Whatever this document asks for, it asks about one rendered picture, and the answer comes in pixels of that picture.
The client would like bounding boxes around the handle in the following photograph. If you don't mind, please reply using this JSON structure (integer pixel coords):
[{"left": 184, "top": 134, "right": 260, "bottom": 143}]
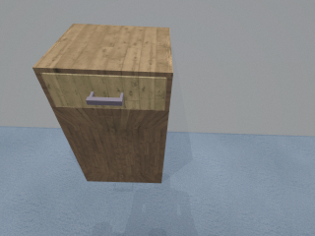
[{"left": 86, "top": 91, "right": 124, "bottom": 106}]

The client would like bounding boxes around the cabinet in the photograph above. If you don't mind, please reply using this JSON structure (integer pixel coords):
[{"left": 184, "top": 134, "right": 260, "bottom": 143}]
[{"left": 32, "top": 24, "right": 173, "bottom": 183}]

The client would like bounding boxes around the drawer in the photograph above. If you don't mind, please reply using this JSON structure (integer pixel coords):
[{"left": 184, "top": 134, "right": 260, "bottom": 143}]
[{"left": 42, "top": 73, "right": 166, "bottom": 110}]

